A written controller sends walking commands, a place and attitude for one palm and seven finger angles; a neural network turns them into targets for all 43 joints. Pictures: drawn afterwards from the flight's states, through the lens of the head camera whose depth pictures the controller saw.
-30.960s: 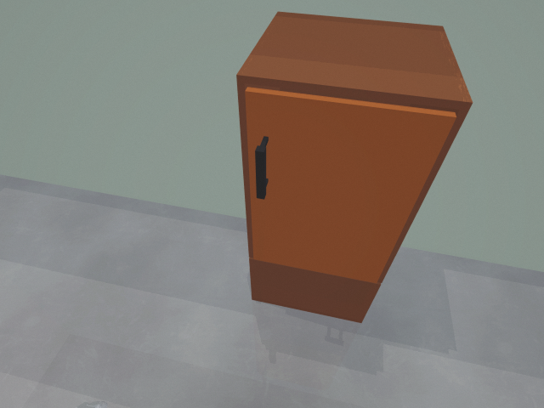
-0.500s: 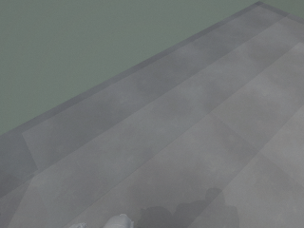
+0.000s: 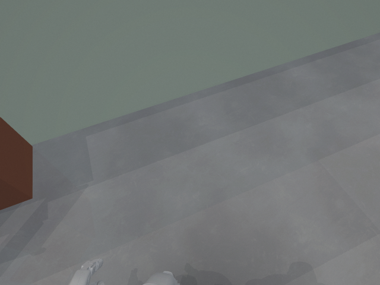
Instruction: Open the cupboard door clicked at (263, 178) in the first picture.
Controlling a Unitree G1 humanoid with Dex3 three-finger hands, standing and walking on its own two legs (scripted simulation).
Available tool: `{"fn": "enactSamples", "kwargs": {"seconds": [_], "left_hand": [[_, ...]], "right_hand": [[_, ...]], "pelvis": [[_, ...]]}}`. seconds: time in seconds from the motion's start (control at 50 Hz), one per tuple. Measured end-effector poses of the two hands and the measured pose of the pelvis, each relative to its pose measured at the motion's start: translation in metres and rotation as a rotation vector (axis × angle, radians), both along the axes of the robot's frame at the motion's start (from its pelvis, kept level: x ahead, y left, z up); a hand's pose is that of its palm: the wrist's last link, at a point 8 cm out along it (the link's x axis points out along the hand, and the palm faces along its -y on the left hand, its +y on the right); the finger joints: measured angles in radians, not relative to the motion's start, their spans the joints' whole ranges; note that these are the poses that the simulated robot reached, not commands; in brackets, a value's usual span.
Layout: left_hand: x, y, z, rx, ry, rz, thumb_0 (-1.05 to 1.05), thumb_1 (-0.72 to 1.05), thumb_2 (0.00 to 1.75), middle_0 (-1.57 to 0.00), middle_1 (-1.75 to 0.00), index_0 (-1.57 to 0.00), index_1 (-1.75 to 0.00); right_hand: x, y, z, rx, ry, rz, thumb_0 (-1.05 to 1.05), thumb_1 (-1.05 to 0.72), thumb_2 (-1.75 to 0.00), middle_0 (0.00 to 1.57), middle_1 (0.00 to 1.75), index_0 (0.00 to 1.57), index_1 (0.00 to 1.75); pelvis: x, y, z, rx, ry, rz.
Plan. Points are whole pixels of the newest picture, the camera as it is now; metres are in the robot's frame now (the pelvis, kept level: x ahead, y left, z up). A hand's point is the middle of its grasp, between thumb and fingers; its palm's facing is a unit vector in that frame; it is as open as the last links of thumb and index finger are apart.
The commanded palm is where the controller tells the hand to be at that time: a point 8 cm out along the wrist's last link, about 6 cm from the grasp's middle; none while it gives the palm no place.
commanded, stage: turn to face it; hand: left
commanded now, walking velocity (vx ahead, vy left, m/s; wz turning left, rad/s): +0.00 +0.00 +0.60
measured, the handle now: out of the picture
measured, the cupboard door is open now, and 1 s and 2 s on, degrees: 42 42 42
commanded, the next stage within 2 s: take the last steps up to it in 1.70 s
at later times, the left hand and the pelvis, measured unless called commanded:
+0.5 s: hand out of the picture -0.01 +0.23 -0.17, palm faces +0.36 -0.89 -0.27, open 7.4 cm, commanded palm none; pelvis +0.00 +0.00 +0.00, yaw +19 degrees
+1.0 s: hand out of the picture -0.03 +0.15 -0.15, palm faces +0.62 -0.75 -0.24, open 7.3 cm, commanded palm none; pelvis +0.02 -0.05 +0.01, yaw +39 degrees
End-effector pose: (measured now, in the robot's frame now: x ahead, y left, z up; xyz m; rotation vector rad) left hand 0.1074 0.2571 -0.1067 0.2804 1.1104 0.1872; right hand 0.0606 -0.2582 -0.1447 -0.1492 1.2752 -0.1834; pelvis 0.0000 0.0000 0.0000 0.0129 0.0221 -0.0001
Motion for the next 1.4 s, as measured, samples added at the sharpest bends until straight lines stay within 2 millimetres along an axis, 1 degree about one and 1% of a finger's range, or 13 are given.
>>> {"fn": "enactSamples", "kwargs": {"seconds": [0.08,0.18,0.34,0.4,0.52,0.62,0.74,0.86,0.98,1.12,1.18,1.28,1.4], "left_hand": [[-0.024,-0.016,0.004,-0.018,0.03,0.058,0.0,0.9,0.9,-0.2,-0.3,-0.2,-0.3],[-0.058,-0.03,-0.001,-0.064,0.076,0.142,0.0,0.9,0.9,-0.2,-0.3,-0.2,-0.3],[-0.125,-0.006,-0.03,-0.101,0.147,0.32,0.0,0.91,0.9,-0.21,-0.3,-0.2,-0.3],[-0.143,0.008,-0.04,-0.096,0.187,0.37,0.0,0.91,0.9,-0.21,-0.3,-0.2,-0.3],[-0.14,0.019,-0.023,-0.074,0.135,0.428,0.01,0.91,0.9,-0.2,-0.3,-0.2,-0.3],[-0.124,0.013,-0.008,-0.048,0.065,0.445,0.01,0.91,0.9,-0.2,-0.3,-0.2,-0.3],[-0.111,-0.013,-0.002,-0.005,-0.015,0.475,0.0,0.9,0.9,-0.2,-0.3,-0.2,-0.3],[-0.133,-0.053,0.003,-0.044,0.015,0.56,0.0,0.9,0.9,-0.2,-0.3,-0.2,-0.3],[-0.169,-0.076,-0.006,-0.098,0.05,0.68,0.0,0.91,0.9,-0.21,-0.3,-0.2,-0.3],[-0.239,-0.078,-0.037,-0.146,0.112,0.838,0.0,0.91,0.9,-0.21,-0.3,-0.2,-0.3],[-0.261,-0.075,-0.041,-0.144,0.158,0.886,0.0,0.91,0.9,-0.21,-0.3,-0.2,-0.3],[-0.265,-0.065,-0.025,-0.121,0.117,0.933,0.01,0.91,0.9,-0.2,-0.3,-0.2,-0.3],[-0.25,-0.063,-0.01,-0.082,0.047,0.955,0.0,0.91,0.9,-0.2,-0.3,-0.2,-0.3]], "right_hand": [[0.016,-0.01,0.006,0.003,0.011,0.045,0.01,-0.91,-0.9,0.2,0.3,0.2,0.29],[0.046,-0.006,0.017,0.007,-0.002,0.129,0.01,-0.91,-0.9,0.2,0.3,0.2,0.29],[0.114,0.036,0.023,-0.024,-0.105,0.319,0.01,-0.91,-0.9,0.2,0.3,0.2,0.29],[0.128,0.05,0.025,-0.039,-0.153,0.373,0.01,-0.91,-0.9,0.2,0.3,0.2,0.29],[0.125,0.058,0.03,-0.043,-0.121,0.432,0.0,-0.91,-0.9,0.2,0.3,0.2,0.29],[0.118,0.049,0.024,-0.018,-0.068,0.455,0.0,-0.91,-0.9,0.2,0.3,0.21,0.3],[0.124,0.024,0.001,0.01,-0.009,0.477,0.01,-0.91,-0.9,0.21,0.3,0.21,0.3],[0.147,0.017,0.009,0.003,0.017,0.54,0.01,-0.91,-0.9,0.2,0.3,0.2,0.29],[0.174,0.041,0.022,-0.011,0.006,0.653,0.01,-0.91,-0.9,0.2,0.3,0.2,0.29],[0.209,0.107,0.025,-0.027,-0.114,0.828,0.01,-0.91,-0.9,0.2,0.3,0.2,0.29],[0.212,0.126,0.031,-0.028,-0.158,0.881,0.01,-0.91,-0.9,0.2,0.3,0.2,0.29],[0.206,0.137,0.038,-0.032,-0.141,0.936,0.0,-0.91,-0.9,0.2,0.3,0.2,0.29],[0.202,0.132,0.032,-0.014,-0.081,0.969,0.0,-0.91,-0.9,0.2,0.3,0.21,0.3]], "pelvis": [[0.002,-0.008,0.008,0.019,-0.015,0.054],[0.005,-0.013,0.015,0.04,-0.019,0.128],[0.006,0.002,-0.001,0.012,-0.018,0.24],[0.003,0.006,-0.007,0.012,-0.019,0.274],[0.002,0.003,0.004,-0.003,-0.012,0.336],[0.006,-0.01,0.008,-0.011,-0.007,0.389],[0.016,-0.037,-0.002,-0.002,-0.004,0.471],[0.021,-0.048,0.01,0.028,-0.025,0.564],[0.024,-0.048,0.014,0.036,-0.02,0.658],[0.013,-0.031,-0.005,0.009,-0.018,0.765],[0.009,-0.029,-0.005,0.003,-0.021,0.794],[0.007,-0.03,0.007,-0.014,-0.022,0.844],[0.014,-0.037,0.011,-0.025,-0.018,0.903]]}}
